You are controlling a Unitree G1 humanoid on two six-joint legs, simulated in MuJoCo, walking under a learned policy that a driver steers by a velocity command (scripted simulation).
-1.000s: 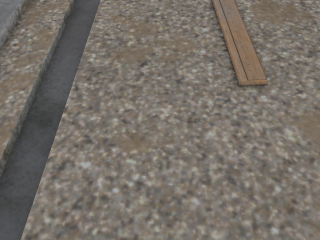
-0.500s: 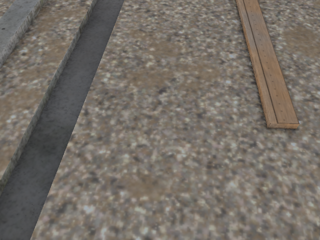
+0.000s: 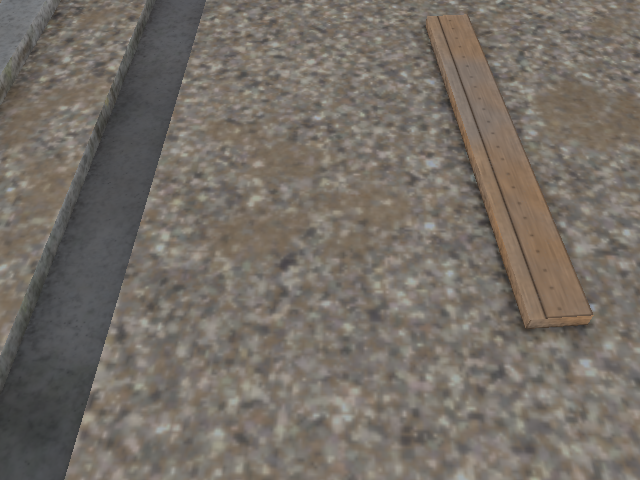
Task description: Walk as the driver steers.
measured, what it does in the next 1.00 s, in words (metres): walks ahead: right foot, then left foot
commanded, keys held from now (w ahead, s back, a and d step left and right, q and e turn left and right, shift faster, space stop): w+q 0.60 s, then e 0.40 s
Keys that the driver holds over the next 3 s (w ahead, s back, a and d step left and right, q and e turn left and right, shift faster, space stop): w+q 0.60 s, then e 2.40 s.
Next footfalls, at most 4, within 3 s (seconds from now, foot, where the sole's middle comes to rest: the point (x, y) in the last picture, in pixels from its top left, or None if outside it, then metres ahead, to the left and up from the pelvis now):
0.02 right None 0.17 -0.10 -0.77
0.56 left None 0.41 0.13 -0.77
1.10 right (298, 421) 0.59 0.04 -0.77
1.58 left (206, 450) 0.54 0.23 -0.77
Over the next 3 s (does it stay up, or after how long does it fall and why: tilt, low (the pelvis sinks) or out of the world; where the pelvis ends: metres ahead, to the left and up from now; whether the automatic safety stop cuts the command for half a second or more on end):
stays up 0.47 0.13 0.01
